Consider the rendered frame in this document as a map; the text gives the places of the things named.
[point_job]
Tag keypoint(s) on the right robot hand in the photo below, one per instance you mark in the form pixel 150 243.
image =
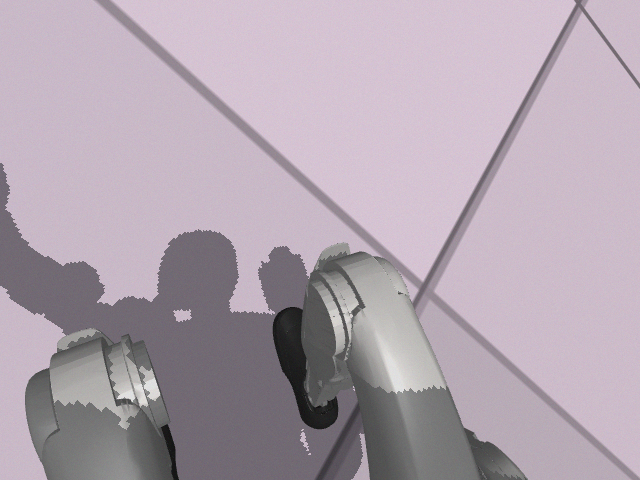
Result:
pixel 492 463

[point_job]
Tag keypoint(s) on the left robot foot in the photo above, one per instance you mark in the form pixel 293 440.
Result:
pixel 171 449

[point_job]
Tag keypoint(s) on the right robot foot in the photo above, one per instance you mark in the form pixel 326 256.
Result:
pixel 287 340

